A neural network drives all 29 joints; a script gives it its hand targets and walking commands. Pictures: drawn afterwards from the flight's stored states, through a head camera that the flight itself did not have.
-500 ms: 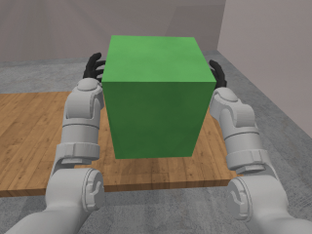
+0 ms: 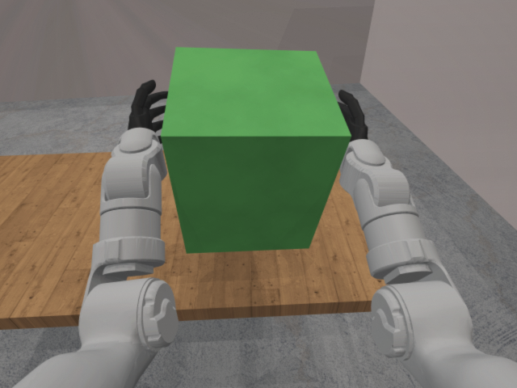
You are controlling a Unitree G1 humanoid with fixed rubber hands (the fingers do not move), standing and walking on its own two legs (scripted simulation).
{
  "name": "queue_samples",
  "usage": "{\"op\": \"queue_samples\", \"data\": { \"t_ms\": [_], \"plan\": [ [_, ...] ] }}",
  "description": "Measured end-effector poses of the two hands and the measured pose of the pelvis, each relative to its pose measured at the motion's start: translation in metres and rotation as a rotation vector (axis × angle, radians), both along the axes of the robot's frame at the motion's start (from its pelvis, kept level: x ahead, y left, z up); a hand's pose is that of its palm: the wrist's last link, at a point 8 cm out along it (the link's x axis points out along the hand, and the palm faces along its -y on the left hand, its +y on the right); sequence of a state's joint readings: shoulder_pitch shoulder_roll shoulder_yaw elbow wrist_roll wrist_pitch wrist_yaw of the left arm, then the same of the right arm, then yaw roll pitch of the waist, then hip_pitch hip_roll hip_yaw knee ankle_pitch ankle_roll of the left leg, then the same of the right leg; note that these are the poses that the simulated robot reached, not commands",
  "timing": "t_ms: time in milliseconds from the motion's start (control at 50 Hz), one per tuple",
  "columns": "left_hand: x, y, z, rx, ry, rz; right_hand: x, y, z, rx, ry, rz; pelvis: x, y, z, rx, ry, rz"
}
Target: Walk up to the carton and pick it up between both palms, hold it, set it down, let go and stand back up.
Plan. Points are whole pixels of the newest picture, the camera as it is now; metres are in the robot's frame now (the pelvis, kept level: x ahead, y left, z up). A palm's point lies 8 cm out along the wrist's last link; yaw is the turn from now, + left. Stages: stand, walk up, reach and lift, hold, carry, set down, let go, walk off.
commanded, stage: set down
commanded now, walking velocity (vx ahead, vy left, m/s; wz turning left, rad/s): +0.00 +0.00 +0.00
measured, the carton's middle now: (248, 156) +0.41 +0.03 +0.22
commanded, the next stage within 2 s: none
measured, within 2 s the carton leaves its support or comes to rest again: neither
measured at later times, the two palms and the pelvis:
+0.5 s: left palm (149, 164) +0.39 +0.19 +0.21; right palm (337, 162) +0.41 -0.11 +0.20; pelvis +0.01 +0.00 +0.00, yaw +0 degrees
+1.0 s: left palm (157, 175) +0.41 +0.18 +0.18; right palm (334, 171) +0.43 -0.12 +0.17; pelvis +0.01 +0.00 +0.00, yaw +0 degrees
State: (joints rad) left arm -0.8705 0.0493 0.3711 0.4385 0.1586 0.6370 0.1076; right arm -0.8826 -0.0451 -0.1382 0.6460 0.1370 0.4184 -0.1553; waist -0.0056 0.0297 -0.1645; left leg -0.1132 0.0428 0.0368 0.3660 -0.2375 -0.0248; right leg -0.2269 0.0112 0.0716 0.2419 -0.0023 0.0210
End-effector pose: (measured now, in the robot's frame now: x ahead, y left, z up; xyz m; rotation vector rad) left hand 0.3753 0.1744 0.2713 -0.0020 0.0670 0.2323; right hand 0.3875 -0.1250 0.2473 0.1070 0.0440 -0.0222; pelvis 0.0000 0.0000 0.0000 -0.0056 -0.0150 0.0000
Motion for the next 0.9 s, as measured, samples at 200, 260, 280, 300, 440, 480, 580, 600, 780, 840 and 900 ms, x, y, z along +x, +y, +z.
{"op": "queue_samples", "data": {
  "t_ms": [200,260,280,300,440,480,580,600,780,840,900],
  "plan": [
    [0.014,0.010,-0.036,0.005,0.049,0.007,0.017,0.010,-0.034,-0.106,0.022,0.015,0.004,0.000,0.001,-0.001,-0.038,0.001],
    [0.018,0.012,-0.049,0.009,0.051,0.006,0.022,0.011,-0.040,-0.105,0.016,0.015,0.005,0.001,0.001,-0.001,-0.037,0.001],
    [0.019,0.012,-0.052,0.015,0.047,0.006,0.023,0.011,-0.041,-0.100,0.011,0.016,0.006,0.001,0.001,-0.001,-0.037,0.001],
    [0.019,0.012,-0.054,0.021,0.041,0.007,0.024,0.011,-0.042,-0.094,0.005,0.016,0.006,0.001,0.001,-0.001,-0.036,0.001],
    [0.016,0.011,-0.055,0.039,0.011,0.015,0.023,0.011,-0.042,-0.075,-0.029,0.019,0.006,0.001,0.001,-0.001,-0.036,0.001],
    [0.015,0.011,-0.056,0.036,0.015,0.015,0.022,0.010,-0.044,-0.077,-0.025,0.020,0.005,0.001,0.001,-0.001,-0.037,0.001],
    [0.014,0.010,-0.064,0.031,0.040,0.019,0.023,0.010,-0.051,-0.095,-0.003,0.027,0.005,0.000,0.001,-0.001,-0.038,0.001],
    [0.015,0.010,-0.065,0.030,0.044,0.019,0.023,0.010,-0.053,-0.099,0.001,0.027,0.005,0.000,0.001,-0.001,-0.038,0.001],
    [0.023,0.008,-0.078,0.015,0.071,0.020,0.031,0.008,-0.066,-0.119,0.023,0.029,0.009,0.001,0.001,-0.002,-0.032,0.002],
    [0.026,0.008,-0.077,0.019,0.060,0.020,0.034,0.008,-0.065,-0.117,0.013,0.028,0.011,0.001,0.001,-0.002,-0.029,0.002],
    [0.028,0.008,-0.078,0.019,0.056,0.019,0.036,0.008,-0.066,-0.120,0.007,0.026,0.012,0.002,0.001,-0.003,-0.026,0.002]
  ]
}}
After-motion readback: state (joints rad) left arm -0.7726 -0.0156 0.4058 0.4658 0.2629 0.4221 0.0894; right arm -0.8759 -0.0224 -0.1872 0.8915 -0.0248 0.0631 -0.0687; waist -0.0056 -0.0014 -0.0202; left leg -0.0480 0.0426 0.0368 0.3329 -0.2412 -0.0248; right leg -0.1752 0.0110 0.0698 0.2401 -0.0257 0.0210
